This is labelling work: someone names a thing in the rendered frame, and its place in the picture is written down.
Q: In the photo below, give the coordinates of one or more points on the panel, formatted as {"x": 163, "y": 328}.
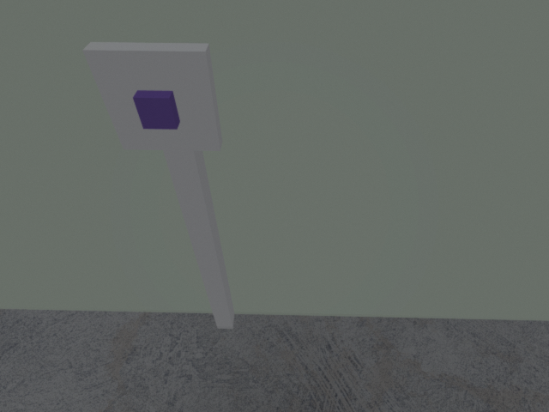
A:
{"x": 122, "y": 68}

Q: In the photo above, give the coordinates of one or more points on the button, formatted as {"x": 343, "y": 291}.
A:
{"x": 157, "y": 109}

